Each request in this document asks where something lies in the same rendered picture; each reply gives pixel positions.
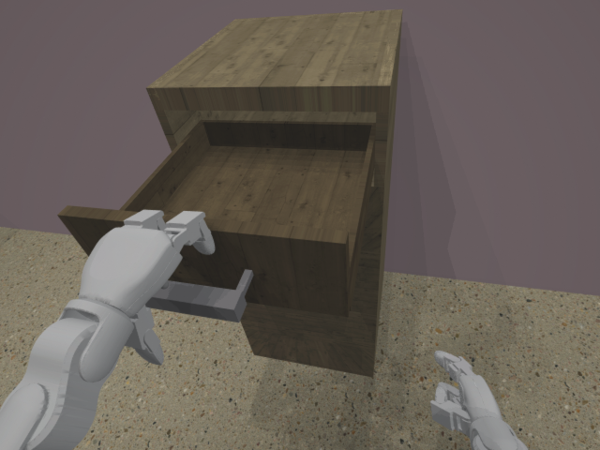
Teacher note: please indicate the handle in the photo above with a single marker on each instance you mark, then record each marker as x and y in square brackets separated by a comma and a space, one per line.
[204, 301]

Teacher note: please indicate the right robot forearm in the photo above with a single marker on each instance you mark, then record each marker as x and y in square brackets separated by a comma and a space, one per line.
[490, 433]

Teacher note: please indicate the left robot forearm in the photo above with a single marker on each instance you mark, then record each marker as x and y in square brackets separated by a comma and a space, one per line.
[55, 404]

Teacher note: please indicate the cabinet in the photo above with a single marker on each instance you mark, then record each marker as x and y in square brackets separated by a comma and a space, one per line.
[335, 67]

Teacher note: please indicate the drawer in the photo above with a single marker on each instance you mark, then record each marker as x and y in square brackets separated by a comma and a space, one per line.
[287, 200]

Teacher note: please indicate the robot left hand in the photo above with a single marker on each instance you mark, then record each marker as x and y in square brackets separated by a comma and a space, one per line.
[129, 265]

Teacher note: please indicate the robot right hand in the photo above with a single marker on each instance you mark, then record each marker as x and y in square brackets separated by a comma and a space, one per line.
[457, 409]

